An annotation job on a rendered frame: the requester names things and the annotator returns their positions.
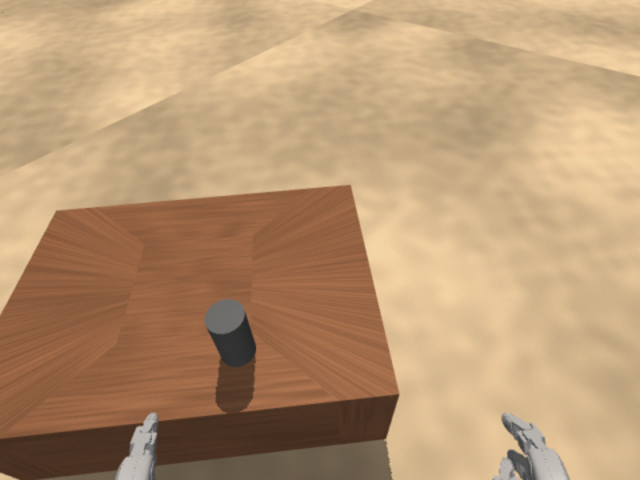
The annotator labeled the can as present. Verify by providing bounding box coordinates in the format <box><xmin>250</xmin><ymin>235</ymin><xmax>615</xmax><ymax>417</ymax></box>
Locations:
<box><xmin>205</xmin><ymin>299</ymin><xmax>256</xmax><ymax>367</ymax></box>

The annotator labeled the left robot hand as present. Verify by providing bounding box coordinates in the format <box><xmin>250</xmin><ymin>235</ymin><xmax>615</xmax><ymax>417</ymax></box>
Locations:
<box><xmin>115</xmin><ymin>412</ymin><xmax>158</xmax><ymax>480</ymax></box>

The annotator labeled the right robot hand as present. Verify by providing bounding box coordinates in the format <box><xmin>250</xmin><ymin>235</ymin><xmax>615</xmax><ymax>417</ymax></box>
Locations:
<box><xmin>493</xmin><ymin>413</ymin><xmax>570</xmax><ymax>480</ymax></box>

